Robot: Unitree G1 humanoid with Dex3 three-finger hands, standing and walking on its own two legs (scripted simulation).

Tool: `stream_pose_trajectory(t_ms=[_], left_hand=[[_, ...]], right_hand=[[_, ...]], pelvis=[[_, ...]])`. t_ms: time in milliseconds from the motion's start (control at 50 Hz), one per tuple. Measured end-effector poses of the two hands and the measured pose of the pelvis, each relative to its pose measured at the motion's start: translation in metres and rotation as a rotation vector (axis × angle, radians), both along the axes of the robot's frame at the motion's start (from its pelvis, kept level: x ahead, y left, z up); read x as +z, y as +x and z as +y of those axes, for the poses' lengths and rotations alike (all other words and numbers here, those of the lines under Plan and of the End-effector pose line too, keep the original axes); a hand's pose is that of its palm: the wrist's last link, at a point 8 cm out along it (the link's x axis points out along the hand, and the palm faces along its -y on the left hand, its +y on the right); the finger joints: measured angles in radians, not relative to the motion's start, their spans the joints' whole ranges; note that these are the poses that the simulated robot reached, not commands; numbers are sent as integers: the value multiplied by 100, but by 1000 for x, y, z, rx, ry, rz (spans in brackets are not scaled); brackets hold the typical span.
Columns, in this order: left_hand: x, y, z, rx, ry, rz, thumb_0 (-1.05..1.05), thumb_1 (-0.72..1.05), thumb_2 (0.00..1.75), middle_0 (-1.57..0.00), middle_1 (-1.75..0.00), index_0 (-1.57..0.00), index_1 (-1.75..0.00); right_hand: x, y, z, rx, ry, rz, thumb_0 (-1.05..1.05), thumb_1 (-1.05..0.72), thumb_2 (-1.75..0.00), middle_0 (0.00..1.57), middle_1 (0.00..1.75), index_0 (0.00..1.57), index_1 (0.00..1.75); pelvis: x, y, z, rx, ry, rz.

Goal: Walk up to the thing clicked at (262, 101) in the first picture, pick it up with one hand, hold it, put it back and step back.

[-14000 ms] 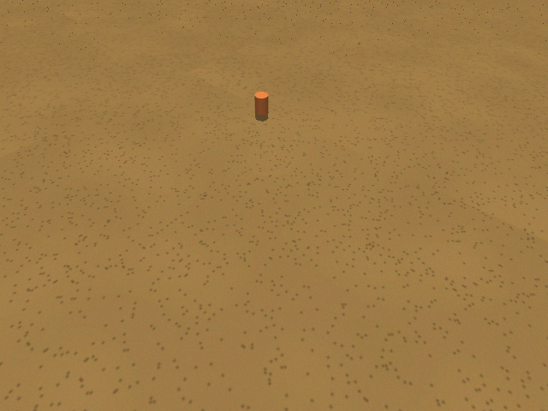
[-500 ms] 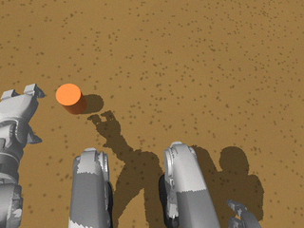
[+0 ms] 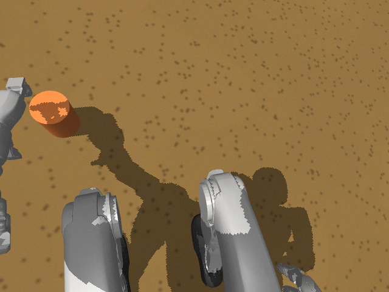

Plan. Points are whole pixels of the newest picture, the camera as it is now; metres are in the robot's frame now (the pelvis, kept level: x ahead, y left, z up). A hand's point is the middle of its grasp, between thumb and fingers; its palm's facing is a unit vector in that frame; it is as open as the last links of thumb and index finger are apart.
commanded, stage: rise first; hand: left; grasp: from above
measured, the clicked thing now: (57, 116) +0.55 +0.27 -0.30
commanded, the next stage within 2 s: approach in 1.88 s
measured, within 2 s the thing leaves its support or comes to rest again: neither
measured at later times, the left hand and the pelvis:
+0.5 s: hand (19, 120) +0.49 +0.30 -0.17, palm faces -0.45 -0.05 -0.89, open 14.1 cm; pelvis +0.01 +0.00 -0.01, yaw -2 degrees
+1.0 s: hand (23, 116) +0.50 +0.30 -0.18, palm faces -0.44 -0.05 -0.89, open 14.2 cm; pelvis +0.00 +0.00 -0.02, yaw -3 degrees
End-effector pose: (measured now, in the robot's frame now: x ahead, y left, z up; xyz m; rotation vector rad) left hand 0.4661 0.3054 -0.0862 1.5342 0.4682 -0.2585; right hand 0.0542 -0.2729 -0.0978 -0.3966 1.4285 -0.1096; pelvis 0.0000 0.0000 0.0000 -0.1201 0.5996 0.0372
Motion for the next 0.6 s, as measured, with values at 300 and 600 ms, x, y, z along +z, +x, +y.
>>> stream_pose_trajectory(t_ms=[300, 600], left_hand=[[-21, 21, -2, 19, -16, -3, 0, -53, 100, -7, -106, -8, -104], [-30, 30, -4, 16, -14, 0, 0, -55, 102, -7, -105, -8, -105]], right_hand=[[-2, -12, -2, 7, -6, 67, 0, -92, -90, 20, 30, 20, 30], [3, -20, -2, 4, -16, 95, 0, -92, -90, 20, 30, 20, 30]], pelvis=[[-10, 7, -2, -15, -10, 8], [-12, 7, 0, -21, -20, 8]])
